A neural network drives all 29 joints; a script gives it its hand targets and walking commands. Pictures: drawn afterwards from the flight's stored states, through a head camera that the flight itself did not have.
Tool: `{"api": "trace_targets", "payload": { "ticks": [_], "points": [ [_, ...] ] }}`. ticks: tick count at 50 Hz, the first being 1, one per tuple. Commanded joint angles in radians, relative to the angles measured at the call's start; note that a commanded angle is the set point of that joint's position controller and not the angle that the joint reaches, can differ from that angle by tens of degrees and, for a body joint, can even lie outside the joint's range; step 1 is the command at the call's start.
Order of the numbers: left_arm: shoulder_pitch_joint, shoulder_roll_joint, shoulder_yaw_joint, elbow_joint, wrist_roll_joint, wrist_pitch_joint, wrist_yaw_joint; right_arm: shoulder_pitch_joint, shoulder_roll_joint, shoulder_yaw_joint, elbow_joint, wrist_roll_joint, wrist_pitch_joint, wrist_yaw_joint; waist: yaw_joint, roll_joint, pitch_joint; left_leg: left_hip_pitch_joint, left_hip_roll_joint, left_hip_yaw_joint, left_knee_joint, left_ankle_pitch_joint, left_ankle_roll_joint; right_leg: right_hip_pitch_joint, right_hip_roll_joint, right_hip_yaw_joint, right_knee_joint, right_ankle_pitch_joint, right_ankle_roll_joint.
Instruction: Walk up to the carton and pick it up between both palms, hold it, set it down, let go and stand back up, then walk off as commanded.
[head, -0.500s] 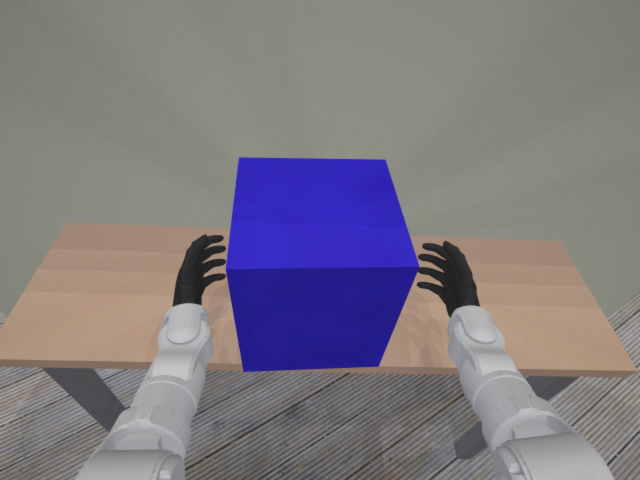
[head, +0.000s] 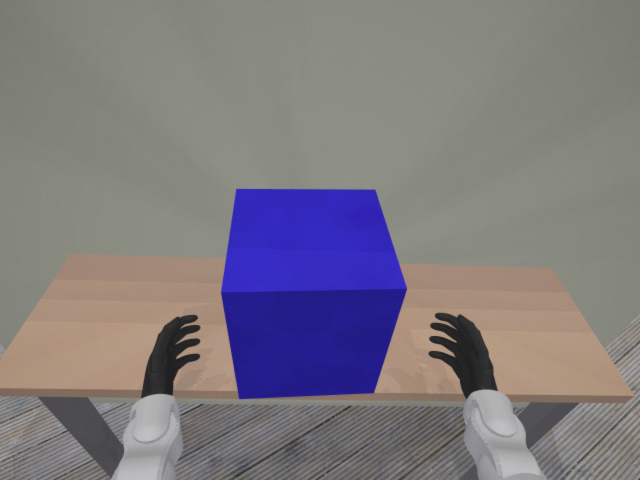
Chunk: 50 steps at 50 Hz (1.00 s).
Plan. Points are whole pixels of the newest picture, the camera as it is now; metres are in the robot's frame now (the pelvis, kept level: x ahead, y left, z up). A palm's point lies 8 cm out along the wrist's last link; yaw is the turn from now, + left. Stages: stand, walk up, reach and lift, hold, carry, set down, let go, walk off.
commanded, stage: set down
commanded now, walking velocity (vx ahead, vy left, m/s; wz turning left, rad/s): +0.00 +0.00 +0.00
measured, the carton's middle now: (307, 294) +0.39 +0.02 +0.02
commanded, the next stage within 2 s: none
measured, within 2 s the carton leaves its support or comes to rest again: neither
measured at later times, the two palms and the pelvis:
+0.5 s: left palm (153, 429) +0.20 +0.20 -0.01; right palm (500, 440) +0.18 -0.21 +0.00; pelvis +0.01 -0.01 +0.00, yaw +0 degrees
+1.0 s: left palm (150, 434) +0.20 +0.21 -0.03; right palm (495, 442) +0.19 -0.21 -0.01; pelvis +0.03 +0.00 +0.01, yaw +0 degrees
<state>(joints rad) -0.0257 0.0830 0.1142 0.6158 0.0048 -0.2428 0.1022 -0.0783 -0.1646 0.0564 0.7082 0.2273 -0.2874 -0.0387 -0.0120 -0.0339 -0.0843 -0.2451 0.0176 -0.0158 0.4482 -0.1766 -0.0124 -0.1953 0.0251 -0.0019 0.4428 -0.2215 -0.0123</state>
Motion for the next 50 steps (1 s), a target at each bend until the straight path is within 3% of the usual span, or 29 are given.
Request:
{"api": "trace_targets", "payload": {
  "ticks": [1,3,4,7,11,12,13,14,15,16,17,19,20,21,23,25,26,27,29,33,35,36,38,40,43,45,47,48,50],
  "points": [
    [-0.069,0.132,-0.096,-0.319,-0.107,0.009,-0.033,-0.039,-0.099,0.004,-0.294,0.019,-0.013,0.008,0.026,-0.014,0.013,0.207,-0.019,0.050,-0.109,0.123,0.002,0.013,-0.006,0.024,-0.147,0.035,-0.002],
    [-0.078,0.144,-0.107,-0.427,-0.115,0.010,-0.020,-0.034,-0.115,-0.002,-0.358,0.023,-0.004,0.015,0.026,0.030,0.009,0.207,-0.021,0.053,-0.115,0.113,-0.004,0.007,-0.007,0.026,-0.146,0.021,-0.013],
    [0.024,0.119,-0.114,-0.426,-0.124,0.019,-0.026,0.045,-0.099,-0.004,-0.385,0.033,-0.005,0.014,0.018,-0.013,0.039,0.237,-0.019,0.055,-0.120,0.120,-0.003,0.008,-0.012,0.023,-0.162,0.029,-0.009],
    [0.072,0.136,-0.128,-0.447,-0.134,0.037,-0.024,0.065,-0.090,0.000,-0.480,0.019,0.011,0.023,0.033,-0.031,0.085,0.217,-0.024,0.070,-0.141,0.077,0.007,-0.028,-0.018,0.032,-0.184,-0.031,-0.014],
    [0.136,0.159,-0.139,-0.538,-0.146,0.065,-0.015,0.186,-0.085,-0.006,-0.564,0.003,0.047,0.028,0.058,-0.023,0.105,0.248,-0.020,0.084,-0.165,0.015,0.017,-0.036,-0.027,0.042,-0.201,-0.116,-0.013],
    [0.123,0.158,-0.145,-0.487,-0.146,0.078,-0.019,0.165,-0.089,-0.015,-0.569,-0.003,0.059,0.028,0.060,-0.015,0.146,0.232,-0.023,0.091,-0.178,-0.021,0.011,-0.057,-0.028,0.040,-0.210,-0.156,-0.019],
    [0.118,0.173,-0.137,-0.564,-0.155,0.066,-0.008,0.198,-0.082,-0.022,-0.618,-0.008,0.054,0.030,0.065,-0.003,0.112,0.230,-0.021,0.094,-0.174,-0.004,0.011,-0.047,-0.028,0.045,-0.203,-0.142,-0.021],
    [0.157,0.180,-0.150,-0.583,-0.174,0.069,-0.009,0.226,-0.080,-0.043,-0.662,-0.013,0.052,0.026,0.053,-0.038,0.093,0.243,-0.019,0.092,-0.172,-0.004,0.016,-0.035,-0.028,0.045,-0.204,-0.111,-0.020],
    [0.129,0.186,-0.128,-0.563,-0.167,0.071,-0.009,0.219,-0.087,-0.034,-0.646,-0.022,0.060,0.024,0.064,-0.055,0.118,0.238,-0.022,0.101,-0.174,-0.009,0.013,-0.051,-0.027,0.043,-0.207,-0.136,-0.008],
    [0.146,0.174,-0.138,-0.502,-0.152,0.080,-0.015,0.234,-0.064,-0.020,-0.635,-0.031,0.068,0.022,0.062,-0.023,0.151,0.216,-0.027,0.100,-0.176,-0.012,0.017,-0.047,-0.037,0.050,-0.208,-0.140,-0.014],
    [0.137,0.194,-0.120,-0.555,-0.162,0.074,-0.015,0.247,-0.057,0.001,-0.689,-0.028,0.069,0.019,0.074,-0.033,0.119,0.223,-0.026,0.106,-0.169,-0.008,0.022,-0.045,-0.046,0.054,-0.201,-0.134,-0.005],
    [0.148,0.191,-0.126,-0.490,-0.149,0.098,-0.023,0.268,-0.044,-0.009,-0.633,-0.051,0.092,0.014,0.067,-0.018,0.187,0.219,-0.024,0.103,-0.179,-0.044,0.020,-0.074,-0.052,0.058,-0.210,-0.178,-0.008],
    [0.172,0.200,-0.123,-0.534,-0.167,0.098,-0.034,0.296,-0.038,-0.001,-0.673,-0.055,0.094,0.006,0.062,-0.056,0.156,0.233,-0.025,0.101,-0.174,-0.026,0.029,-0.052,-0.050,0.064,-0.212,-0.154,0.000],
    [0.164,0.217,-0.124,-0.536,-0.175,0.100,-0.038,0.302,-0.030,-0.008,-0.696,-0.057,0.093,0.001,0.050,-0.044,0.148,0.243,-0.025,0.107,-0.168,-0.018,0.029,-0.065,-0.059,0.070,-0.221,-0.140,0.000],
    [0.162,0.194,-0.117,-0.530,-0.152,0.115,-0.034,0.293,-0.065,-0.013,-0.662,-0.066,0.111,0.012,0.071,-0.013,0.137,0.246,-0.015,0.098,-0.180,-0.026,0.023,-0.072,-0.042,0.056,-0.210,-0.173,-0.008],
    [0.167,0.225,-0.111,-0.548,-0.171,0.104,-0.042,0.312,-0.055,-0.009,-0.700,-0.070,0.106,0.004,0.067,-0.049,0.106,0.248,-0.019,0.099,-0.166,0.010,0.031,-0.054,-0.048,0.067,-0.206,-0.114,0.005],
    [0.179,0.223,-0.093,-0.505,-0.151,0.112,-0.048,0.330,-0.045,-0.006,-0.667,-0.080,0.106,0.002,0.071,-0.033,0.123,0.241,-0.026,0.099,-0.160,0.021,0.028,-0.042,-0.055,0.071,-0.200,-0.088,0.004],
    [0.186,0.228,-0.101,-0.566,-0.151,0.101,-0.045,0.330,-0.044,-0.014,-0.696,-0.068,0.095,0.004,0.070,-0.013,0.106,0.237,-0.023,0.098,-0.161,0.036,0.026,-0.031,-0.049,0.067,-0.193,-0.069,0.000],
    [0.239,0.221,-0.073,-0.528,-0.135,0.109,-0.053,0.377,-0.039,0.015,-0.658,-0.082,0.090,0.000,0.087,-0.027,0.119,0.256,-0.026,0.097,-0.149,0.105,0.023,-0.014,-0.047,0.072,-0.189,0.026,0.007],
    [0.256,0.216,-0.073,-0.469,-0.115,0.125,-0.075,0.397,-0.033,0.006,-0.580,-0.086,0.091,0.001,0.066,0.002,0.112,0.283,-0.031,0.095,-0.142,0.136,0.016,-0.013,-0.049,0.070,-0.198,0.072,0.003],
    [0.293,0.231,-0.052,-0.523,-0.118,0.105,-0.090,0.421,-0.046,0.015,-0.625,-0.083,0.067,-0.007,0.066,-0.044,0.067,0.280,-0.037,0.090,-0.135,0.196,0.016,0.042,-0.046,0.075,-0.183,0.216,0.017],
    [0.312,0.226,-0.043,-0.474,-0.097,0.114,-0.091,0.436,-0.055,0.020,-0.575,-0.087,0.069,-0.006,0.072,-0.018,0.080,0.286,-0.041,0.099,-0.139,0.215,0.007,0.046,-0.045,0.076,-0.185,0.228,0.007],
    [0.298,0.226,-0.033,-0.497,-0.093,0.110,-0.089,0.409,-0.060,0.017,-0.575,-0.078,0.057,0.005,0.095,-0.002,0.072,0.280,-0.039,0.095,-0.131,0.215,0.009,0.028,-0.039,0.077,-0.182,0.198,0.003],
    [0.298,0.233,-0.038,-0.463,-0.075,0.117,-0.088,0.402,-0.057,-0.016,-0.538,-0.097,0.053,0.005,0.072,-0.012,0.106,0.286,-0.035,0.094,-0.132,0.230,0.004,0.031,-0.039,0.067,-0.195,0.205,0.001],
    [0.299,0.232,-0.029,-0.525,-0.081,0.096,-0.080,0.415,-0.051,-0.004,-0.560,-0.078,0.034,0.012,0.090,-0.001,0.064,0.305,-0.033,0.096,-0.127,0.252,0.002,0.025,-0.041,0.060,-0.177,0.252,0.011],
    [0.300,0.227,-0.030,-0.459,-0.060,0.102,-0.082,0.405,-0.037,0.001,-0.479,-0.096,0.042,0.013,0.077,-0.002,0.106,0.294,-0.037,0.095,-0.127,0.234,-0.001,0.013,-0.042,0.066,-0.188,0.231,0.007],
    [0.303,0.217,-0.038,-0.501,-0.066,0.104,-0.089,0.422,-0.051,-0.009,-0.507,-0.090,0.041,0.009,0.075,0.002,0.097,0.314,-0.028,0.088,-0.135,0.248,-0.003,0.023,-0.031,0.051,-0.190,0.205,0.007],
    [0.297,0.226,-0.037,-0.440,-0.075,0.110,-0.090,0.430,-0.043,-0.010,-0.477,-0.102,0.046,0.010,0.069,0.011,0.094,0.318,-0.034,0.099,-0.129,0.214,0.000,0.008,-0.046,0.058,-0.198,0.206,0.011],
    [0.318,0.221,-0.026,-0.446,-0.070,0.111,-0.093,0.411,-0.058,-0.003,-0.499,-0.104,0.037,0.010,0.077,-0.021,0.084,0.317,-0.033,0.099,-0.125,0.240,0.001,0.008,-0.037,0.056,-0.189,0.222,0.012]
  ]
}}
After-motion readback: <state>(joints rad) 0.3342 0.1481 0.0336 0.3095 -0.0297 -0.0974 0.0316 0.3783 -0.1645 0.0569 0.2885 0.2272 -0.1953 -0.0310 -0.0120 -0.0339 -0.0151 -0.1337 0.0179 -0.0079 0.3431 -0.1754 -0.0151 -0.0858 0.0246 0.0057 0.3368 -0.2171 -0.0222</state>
